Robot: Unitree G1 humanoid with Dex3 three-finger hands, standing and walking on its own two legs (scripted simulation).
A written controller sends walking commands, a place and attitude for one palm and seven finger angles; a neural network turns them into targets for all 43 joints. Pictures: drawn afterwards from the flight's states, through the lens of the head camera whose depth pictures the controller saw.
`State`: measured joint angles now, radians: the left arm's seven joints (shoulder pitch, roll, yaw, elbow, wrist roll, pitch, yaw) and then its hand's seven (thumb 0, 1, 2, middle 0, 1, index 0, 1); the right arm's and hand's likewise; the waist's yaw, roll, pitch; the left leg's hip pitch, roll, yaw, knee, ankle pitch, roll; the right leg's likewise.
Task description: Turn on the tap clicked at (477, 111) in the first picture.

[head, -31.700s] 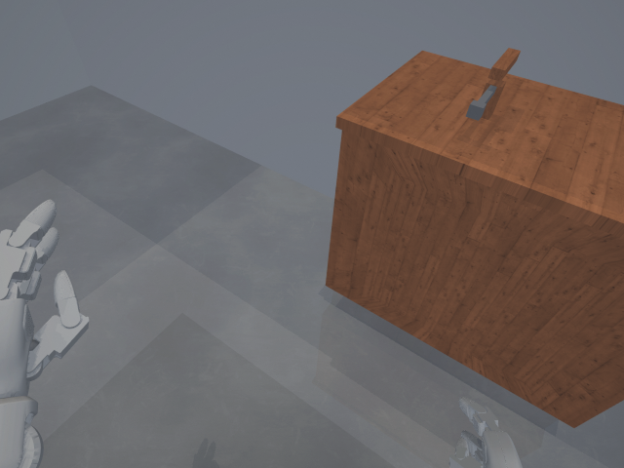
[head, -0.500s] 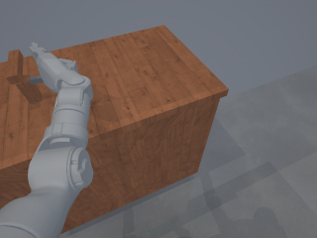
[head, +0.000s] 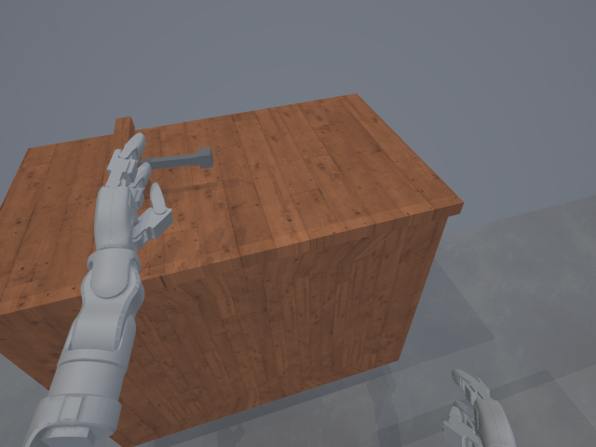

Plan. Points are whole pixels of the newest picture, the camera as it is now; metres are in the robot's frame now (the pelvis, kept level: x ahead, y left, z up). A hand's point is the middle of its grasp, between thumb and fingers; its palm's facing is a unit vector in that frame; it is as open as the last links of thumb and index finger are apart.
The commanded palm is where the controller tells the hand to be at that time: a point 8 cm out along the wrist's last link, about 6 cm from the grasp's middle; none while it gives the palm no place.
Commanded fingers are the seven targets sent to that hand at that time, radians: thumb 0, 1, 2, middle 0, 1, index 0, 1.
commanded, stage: draw the hand back beside the body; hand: left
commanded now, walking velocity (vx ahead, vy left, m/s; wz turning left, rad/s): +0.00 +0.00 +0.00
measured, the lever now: (205, 158) +0.59 +0.25 +0.09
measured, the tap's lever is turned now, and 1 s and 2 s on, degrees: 81 81 81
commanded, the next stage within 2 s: step back with the hand held close in 0.88 s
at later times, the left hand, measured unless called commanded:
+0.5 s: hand (102, 285) +0.24 +0.25 +0.15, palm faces +0.37 -0.88 -0.28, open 7.5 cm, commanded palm +0.19 +0.29 +0.17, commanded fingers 0.00 0.90 0.90 -0.20 -0.30 -0.20 -0.30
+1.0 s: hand (85, 311) +0.20 +0.25 +0.16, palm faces +0.43 -0.85 -0.31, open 7.4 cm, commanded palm +0.16 +0.28 +0.17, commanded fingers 0.00 0.90 0.90 -0.20 -0.30 -0.20 -0.30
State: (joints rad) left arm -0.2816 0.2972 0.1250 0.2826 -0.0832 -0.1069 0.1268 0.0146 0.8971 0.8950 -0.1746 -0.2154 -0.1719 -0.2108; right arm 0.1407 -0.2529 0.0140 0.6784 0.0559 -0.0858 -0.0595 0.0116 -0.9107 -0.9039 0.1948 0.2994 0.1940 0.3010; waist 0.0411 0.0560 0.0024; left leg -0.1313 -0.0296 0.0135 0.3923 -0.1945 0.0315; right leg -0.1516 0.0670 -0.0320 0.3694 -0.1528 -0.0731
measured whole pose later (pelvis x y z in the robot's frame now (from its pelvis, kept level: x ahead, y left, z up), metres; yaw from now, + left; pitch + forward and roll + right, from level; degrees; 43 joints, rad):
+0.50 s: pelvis +0.01 +0.02 +0.00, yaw +0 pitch -6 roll +0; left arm 0.26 0.31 0.22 -0.22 -0.08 -0.10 0.09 0.01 0.89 0.89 -0.20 -0.29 -0.20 -0.28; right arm 0.19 -0.22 0.03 0.68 0.01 -0.09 -0.04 0.01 -0.91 -0.90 0.20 0.30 0.20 0.30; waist 0.06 0.06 0.05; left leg -0.03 -0.04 0.02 0.32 -0.18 0.05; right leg -0.05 0.05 -0.02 0.30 -0.14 -0.05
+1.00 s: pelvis +0.00 +0.00 +0.00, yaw +1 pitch -8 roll +0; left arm 0.37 0.31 0.25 -0.32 -0.07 -0.12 0.11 0.02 0.89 0.89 -0.21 -0.30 -0.21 -0.30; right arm 0.17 -0.20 0.03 0.67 0.00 -0.15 -0.05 0.01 -0.91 -0.90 0.20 0.30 0.20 0.30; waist 0.07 0.06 0.05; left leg -0.03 -0.03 0.00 0.35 -0.19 0.03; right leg -0.04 0.06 -0.04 0.32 -0.15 -0.07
